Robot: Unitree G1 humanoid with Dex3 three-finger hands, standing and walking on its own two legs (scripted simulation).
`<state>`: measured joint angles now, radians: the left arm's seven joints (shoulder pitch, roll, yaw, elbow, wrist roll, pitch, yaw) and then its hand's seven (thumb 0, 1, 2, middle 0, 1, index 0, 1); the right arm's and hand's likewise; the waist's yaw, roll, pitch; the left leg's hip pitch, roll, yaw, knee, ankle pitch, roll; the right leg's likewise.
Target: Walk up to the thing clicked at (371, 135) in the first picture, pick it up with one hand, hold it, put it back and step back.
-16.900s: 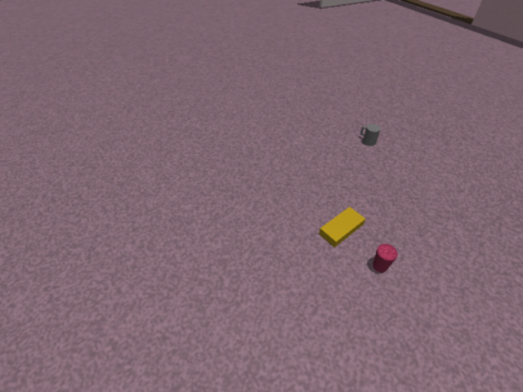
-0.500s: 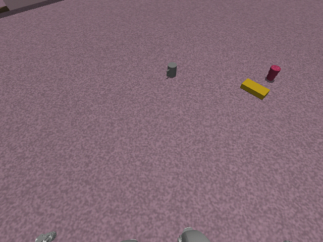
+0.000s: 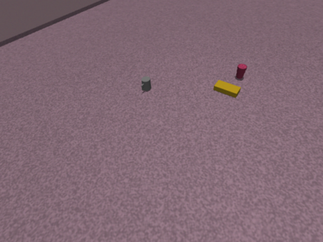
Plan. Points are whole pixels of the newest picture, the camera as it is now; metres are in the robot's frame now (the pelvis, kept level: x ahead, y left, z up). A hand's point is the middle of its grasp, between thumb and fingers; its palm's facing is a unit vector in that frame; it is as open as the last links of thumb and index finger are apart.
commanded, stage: walk up
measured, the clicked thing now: (145, 84) +1.52 +0.22 -0.70
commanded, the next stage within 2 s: stand in 0.72 s
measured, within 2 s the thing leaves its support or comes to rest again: neither
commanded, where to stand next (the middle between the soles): +0.08 +0.05 m, yaw -2 degrees
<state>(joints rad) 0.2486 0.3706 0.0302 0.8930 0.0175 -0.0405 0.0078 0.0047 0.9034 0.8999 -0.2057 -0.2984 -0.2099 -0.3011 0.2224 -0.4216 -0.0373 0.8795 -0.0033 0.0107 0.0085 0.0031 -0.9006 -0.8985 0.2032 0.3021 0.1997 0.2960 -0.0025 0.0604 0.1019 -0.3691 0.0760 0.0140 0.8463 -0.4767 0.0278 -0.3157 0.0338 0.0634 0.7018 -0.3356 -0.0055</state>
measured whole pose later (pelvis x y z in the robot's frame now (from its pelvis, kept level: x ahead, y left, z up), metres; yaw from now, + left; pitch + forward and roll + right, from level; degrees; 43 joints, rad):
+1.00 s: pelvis +0.01 +0.01 +0.03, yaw -3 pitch -2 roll +0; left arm 0.06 0.34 0.00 1.15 0.00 -0.01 -0.01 0.00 0.91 0.90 -0.20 -0.30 -0.21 -0.30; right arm 0.08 -0.35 -0.02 1.15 -0.01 0.00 0.02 0.00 -0.90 -0.90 0.20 0.30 0.20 0.30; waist -0.02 0.00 0.06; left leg -0.15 0.06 0.07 0.36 -0.18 -0.03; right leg -0.17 0.01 0.11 0.38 -0.18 0.03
